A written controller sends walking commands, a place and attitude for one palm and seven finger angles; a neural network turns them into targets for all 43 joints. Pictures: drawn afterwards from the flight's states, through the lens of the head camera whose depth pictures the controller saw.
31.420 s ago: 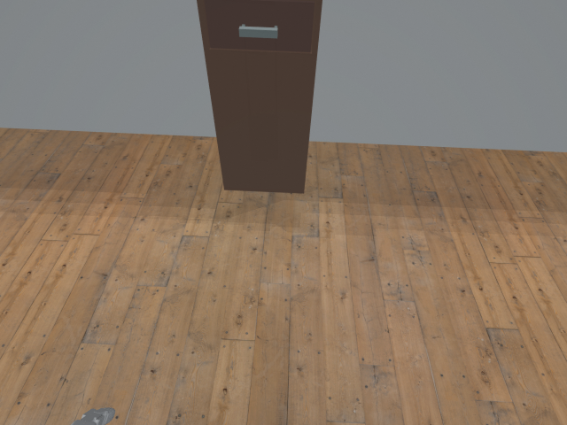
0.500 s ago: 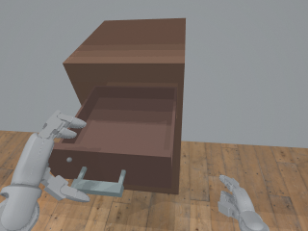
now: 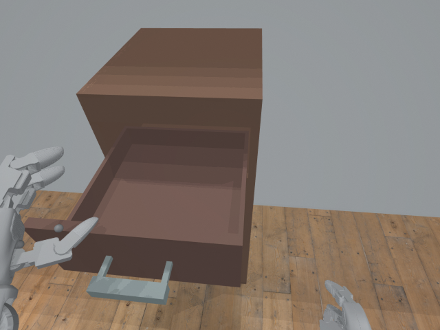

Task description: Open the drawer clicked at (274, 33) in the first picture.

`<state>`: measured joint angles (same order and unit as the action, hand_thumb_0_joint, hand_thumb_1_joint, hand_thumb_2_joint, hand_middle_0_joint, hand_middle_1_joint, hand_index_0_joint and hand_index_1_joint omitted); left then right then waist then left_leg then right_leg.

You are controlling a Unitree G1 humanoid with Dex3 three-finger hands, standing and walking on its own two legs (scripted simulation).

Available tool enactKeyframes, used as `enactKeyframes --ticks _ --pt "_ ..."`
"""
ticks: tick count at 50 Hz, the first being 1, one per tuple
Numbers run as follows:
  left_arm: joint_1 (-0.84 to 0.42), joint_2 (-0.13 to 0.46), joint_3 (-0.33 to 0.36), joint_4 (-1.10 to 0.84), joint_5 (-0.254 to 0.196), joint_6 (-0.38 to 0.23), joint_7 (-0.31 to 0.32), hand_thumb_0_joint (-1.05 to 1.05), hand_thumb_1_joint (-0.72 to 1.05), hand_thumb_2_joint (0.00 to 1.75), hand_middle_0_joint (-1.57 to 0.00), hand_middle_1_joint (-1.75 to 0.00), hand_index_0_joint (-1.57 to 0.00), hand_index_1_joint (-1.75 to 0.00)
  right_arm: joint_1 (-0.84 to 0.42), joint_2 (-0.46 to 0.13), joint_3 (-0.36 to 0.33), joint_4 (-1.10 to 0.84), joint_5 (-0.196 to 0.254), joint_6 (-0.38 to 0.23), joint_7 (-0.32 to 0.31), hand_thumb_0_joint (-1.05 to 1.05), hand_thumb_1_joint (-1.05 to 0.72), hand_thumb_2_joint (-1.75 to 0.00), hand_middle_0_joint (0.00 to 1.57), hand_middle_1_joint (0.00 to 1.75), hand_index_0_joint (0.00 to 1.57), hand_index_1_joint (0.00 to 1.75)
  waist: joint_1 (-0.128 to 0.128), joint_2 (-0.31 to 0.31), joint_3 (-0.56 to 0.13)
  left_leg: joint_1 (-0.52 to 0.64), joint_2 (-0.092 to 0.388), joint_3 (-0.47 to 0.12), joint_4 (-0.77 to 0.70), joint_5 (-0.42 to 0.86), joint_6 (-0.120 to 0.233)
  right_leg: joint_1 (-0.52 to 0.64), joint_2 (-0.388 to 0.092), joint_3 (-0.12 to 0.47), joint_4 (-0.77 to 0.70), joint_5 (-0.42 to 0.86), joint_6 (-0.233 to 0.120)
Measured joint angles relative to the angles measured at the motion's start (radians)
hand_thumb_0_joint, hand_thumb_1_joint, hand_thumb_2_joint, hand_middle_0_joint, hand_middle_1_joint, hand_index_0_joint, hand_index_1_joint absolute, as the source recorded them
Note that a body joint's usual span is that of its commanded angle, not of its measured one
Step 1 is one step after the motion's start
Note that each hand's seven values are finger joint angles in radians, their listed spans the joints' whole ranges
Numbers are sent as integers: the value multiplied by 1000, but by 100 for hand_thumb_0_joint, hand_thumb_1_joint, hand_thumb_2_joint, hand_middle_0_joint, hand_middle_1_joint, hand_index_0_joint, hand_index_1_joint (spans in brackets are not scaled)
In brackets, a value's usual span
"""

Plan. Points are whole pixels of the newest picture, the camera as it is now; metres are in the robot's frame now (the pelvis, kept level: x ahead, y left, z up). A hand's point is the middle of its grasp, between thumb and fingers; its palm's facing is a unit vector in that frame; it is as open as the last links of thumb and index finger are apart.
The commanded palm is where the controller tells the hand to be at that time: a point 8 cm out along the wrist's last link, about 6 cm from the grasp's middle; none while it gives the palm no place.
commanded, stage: draw the hand back to the body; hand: left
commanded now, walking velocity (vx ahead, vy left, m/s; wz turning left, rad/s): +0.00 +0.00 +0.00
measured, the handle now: (133, 277) +0.20 +0.18 +0.03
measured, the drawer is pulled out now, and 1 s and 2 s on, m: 0.29 0.29 0.29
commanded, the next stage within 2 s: step back with the hand held close in 0.40 s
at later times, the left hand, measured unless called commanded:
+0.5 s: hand (30, 238) +0.17 +0.24 +0.21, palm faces +0.41 -0.83 -0.38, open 7.5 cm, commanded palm +0.11 +0.29 +0.22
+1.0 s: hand (12, 249) +0.15 +0.26 +0.20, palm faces +0.31 -0.78 -0.55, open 7.4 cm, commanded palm +0.09 +0.31 +0.22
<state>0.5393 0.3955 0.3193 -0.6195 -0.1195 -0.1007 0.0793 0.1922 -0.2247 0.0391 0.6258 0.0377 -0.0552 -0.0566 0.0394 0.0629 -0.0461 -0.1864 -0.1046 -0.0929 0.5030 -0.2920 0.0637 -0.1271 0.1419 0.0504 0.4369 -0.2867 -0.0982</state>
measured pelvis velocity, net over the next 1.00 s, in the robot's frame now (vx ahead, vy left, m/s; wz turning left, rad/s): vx -0.05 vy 0.03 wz -0.01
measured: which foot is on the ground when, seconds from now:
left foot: down 0.00-1.00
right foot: down 0.00-1.00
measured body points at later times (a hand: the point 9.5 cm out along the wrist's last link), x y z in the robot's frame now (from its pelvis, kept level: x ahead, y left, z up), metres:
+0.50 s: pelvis -0.01 +0.01 +0.00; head -0.04 -0.02 +0.45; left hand +0.14 +0.28 +0.23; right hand +0.18 -0.21 -0.08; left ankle -0.02 +0.08 -0.74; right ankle -0.04 -0.06 -0.74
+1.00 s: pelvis -0.05 +0.03 +0.00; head -0.02 +0.04 +0.45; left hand +0.13 +0.30 +0.23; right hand +0.12 -0.23 -0.08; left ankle -0.02 +0.08 -0.74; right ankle -0.04 -0.06 -0.74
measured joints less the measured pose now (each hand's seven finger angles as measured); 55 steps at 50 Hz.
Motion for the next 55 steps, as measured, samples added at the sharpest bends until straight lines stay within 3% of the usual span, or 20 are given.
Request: enactKeyframes --ticks 8,20,27,32,39,44,50,55 --pt "-31 -3 46 50 -9 -7 7 1 52 74 -24 -54 -24 -54 -27 3 -5 -11 6 6 1 2 -90 -90 20 30 20 30 6 3 3 -3 -3 -4 1 8 2 -2 -4 -6 1 5 3" --pt "-26 -19 13 28 -2 0 16 1 83 88 -22 -34 -21 -34 -17 1 3 -12 4 -10 3 2 -90 -90 20 30 20 30 13 -2 3 -3 -9 -9 2 18 5 -1 -9 -15 3 10 7" --pt "-35 -5 43 40 0 -13 13 1 87 90 -21 -31 -21 -31 -8 5 2 -14 7 -5 11 2 -90 -90 20 30 20 30 6 4 5 -9 -8 -7 4 23 6 -6 -9 -15 4 15 9" --pt "-49 19 116 55 20 -84 11 2 88 90 -21 -30 -21 -31 0 -5 -6 -23 6 13 29 2 -90 -90 20 30 20 30 -14 4 12 -51 0 -15 9 32 8 -31 -2 -22 -28 43 9" --pt "21 6 87 36 37 -92 6 1 89 90 -21 -30 -21 -30 -5 -30 -39 -35 9 52 33 2 -90 -90 20 30 20 30 -45 -15 32 -98 -7 6 -12 61 17 -98 -13 -6 -11 55 27" --pt "79 56 98 -30 41 -83 9 2 88 90 -21 -30 -21 -30 0 -32 -52 -58 10 66 21 2 -90 -90 20 30 20 30 -57 -42 40 -134 -13 17 1 68 24 -143 -19 -1 24 51 35" --pt "85 108 163 -86 42 -97 22 2 88 90 -22 -30 -21 -31 -4 -18 -52 -75 0 64 16 2 -90 -90 20 30 20 30 -53 -67 34 -160 -26 32 14 80 33 -189 -32 7 79 40 56" --pt "64 90 184 -71 50 -101 25 1 88 90 -22 -30 -21 -30 -15 4 -44 -80 -21 49 21 2 -90 -90 20 30 20 30 -33 -78 22 -166 -33 70 10 95 42 -225 -73 -1 177 -45 94"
